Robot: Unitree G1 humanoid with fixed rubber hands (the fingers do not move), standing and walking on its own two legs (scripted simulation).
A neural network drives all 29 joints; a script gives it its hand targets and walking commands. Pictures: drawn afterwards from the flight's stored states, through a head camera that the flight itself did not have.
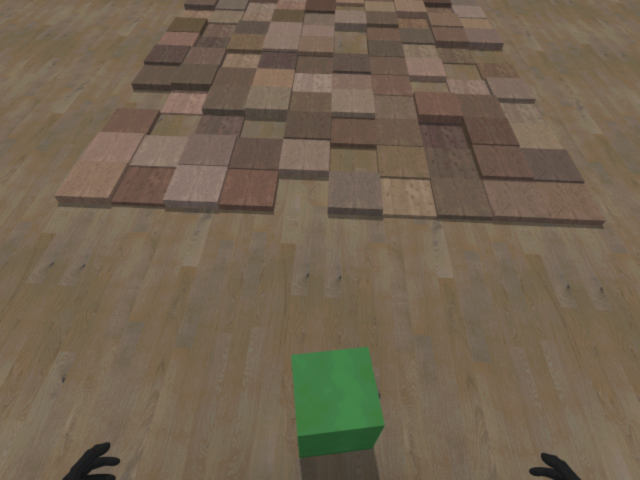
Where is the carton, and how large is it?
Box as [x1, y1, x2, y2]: [291, 347, 384, 457]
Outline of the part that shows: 367,347 291,355 299,457 359,450 372,447 384,424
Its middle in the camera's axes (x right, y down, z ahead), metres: +0.04 +0.47 +1.08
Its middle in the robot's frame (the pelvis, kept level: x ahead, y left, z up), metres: +0.39 -0.04 -0.66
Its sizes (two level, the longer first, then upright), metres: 0.210 0.200 0.250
